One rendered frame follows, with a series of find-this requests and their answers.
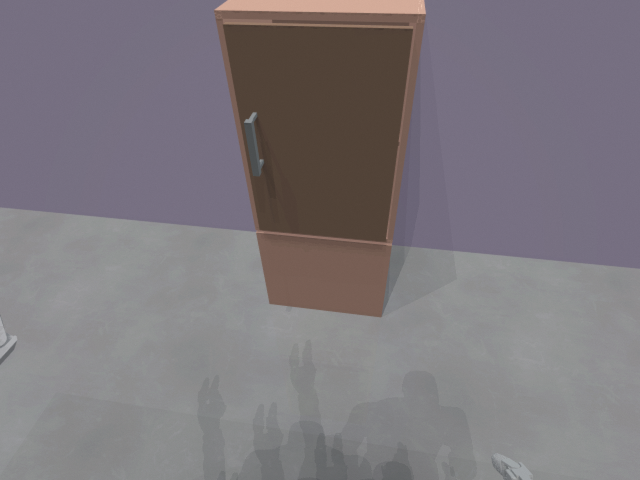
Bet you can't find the handle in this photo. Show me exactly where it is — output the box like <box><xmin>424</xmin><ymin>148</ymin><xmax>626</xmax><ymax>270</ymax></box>
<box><xmin>244</xmin><ymin>112</ymin><xmax>264</xmax><ymax>177</ymax></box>

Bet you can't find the robot right hand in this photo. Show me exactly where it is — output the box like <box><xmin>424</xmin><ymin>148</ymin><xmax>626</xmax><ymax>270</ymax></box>
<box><xmin>491</xmin><ymin>453</ymin><xmax>533</xmax><ymax>480</ymax></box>

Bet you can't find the cupboard door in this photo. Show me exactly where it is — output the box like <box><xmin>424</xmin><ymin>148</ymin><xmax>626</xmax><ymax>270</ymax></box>
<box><xmin>223</xmin><ymin>22</ymin><xmax>413</xmax><ymax>242</ymax></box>

